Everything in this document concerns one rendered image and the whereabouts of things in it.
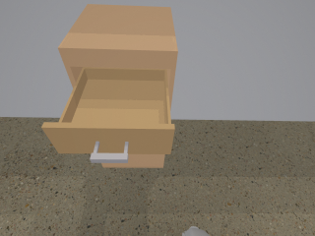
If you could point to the cabinet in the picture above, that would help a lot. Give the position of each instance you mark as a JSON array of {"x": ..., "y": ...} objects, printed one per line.
[{"x": 123, "y": 36}]

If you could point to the handle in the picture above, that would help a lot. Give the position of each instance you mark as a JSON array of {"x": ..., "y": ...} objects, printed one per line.
[{"x": 109, "y": 157}]

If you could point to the drawer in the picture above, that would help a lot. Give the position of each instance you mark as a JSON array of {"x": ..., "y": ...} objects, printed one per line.
[{"x": 113, "y": 106}]

